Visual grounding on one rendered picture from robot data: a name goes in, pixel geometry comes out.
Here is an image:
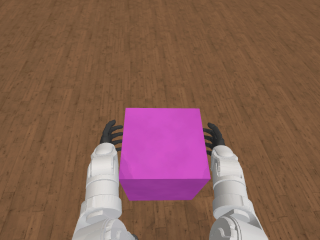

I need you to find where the robot right upper arm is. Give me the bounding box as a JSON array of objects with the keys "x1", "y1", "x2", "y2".
[{"x1": 209, "y1": 216, "x2": 269, "y2": 240}]

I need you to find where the left robot forearm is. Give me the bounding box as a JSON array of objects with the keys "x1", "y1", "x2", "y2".
[{"x1": 72, "y1": 142, "x2": 122, "y2": 237}]

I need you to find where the robot left hand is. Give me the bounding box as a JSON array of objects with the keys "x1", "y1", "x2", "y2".
[{"x1": 99, "y1": 119, "x2": 123, "y2": 152}]

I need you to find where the right robot forearm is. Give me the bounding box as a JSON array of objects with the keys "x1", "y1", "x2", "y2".
[{"x1": 210, "y1": 145, "x2": 265, "y2": 233}]

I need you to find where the robot left upper arm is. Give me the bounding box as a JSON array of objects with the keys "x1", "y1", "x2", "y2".
[{"x1": 72, "y1": 217, "x2": 129, "y2": 240}]

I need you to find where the carton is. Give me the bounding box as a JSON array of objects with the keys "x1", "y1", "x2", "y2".
[{"x1": 119, "y1": 108, "x2": 211, "y2": 201}]

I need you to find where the robot right hand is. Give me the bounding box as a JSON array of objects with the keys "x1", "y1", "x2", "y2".
[{"x1": 202, "y1": 122, "x2": 226, "y2": 156}]

